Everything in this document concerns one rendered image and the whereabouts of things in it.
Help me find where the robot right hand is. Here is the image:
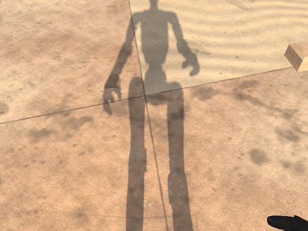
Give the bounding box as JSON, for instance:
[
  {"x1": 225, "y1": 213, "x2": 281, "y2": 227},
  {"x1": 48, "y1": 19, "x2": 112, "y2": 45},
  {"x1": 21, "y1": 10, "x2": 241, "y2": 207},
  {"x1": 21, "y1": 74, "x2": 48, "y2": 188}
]
[{"x1": 267, "y1": 215, "x2": 308, "y2": 231}]

